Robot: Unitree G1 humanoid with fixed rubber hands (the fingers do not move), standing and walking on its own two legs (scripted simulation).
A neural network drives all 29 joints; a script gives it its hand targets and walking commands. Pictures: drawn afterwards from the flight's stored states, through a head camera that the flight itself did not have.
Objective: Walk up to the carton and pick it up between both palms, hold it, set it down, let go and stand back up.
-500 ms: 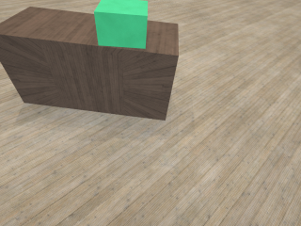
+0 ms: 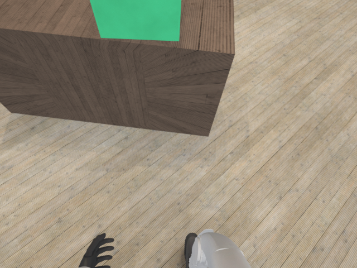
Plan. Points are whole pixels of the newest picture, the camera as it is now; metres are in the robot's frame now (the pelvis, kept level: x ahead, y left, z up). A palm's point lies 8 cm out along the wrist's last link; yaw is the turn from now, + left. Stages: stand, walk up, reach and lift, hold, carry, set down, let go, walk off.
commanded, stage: walk up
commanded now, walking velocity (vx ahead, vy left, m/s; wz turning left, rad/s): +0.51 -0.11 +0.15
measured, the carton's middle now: out of the picture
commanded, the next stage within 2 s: none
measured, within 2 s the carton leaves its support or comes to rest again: neither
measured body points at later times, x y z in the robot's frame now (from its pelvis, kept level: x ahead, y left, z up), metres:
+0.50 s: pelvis +0.32 +0.07 +0.01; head +0.37 +0.11 +0.46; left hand +0.25 +0.28 -0.16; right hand +0.50 -0.13 -0.10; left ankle +0.40 +0.18 -0.70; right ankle +0.13 -0.07 -0.65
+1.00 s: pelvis +0.55 +0.01 +0.02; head +0.60 -0.03 +0.47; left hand +0.67 +0.23 -0.10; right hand +0.53 -0.22 -0.15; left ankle +0.41 +0.17 -0.66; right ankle +0.64 -0.07 -0.70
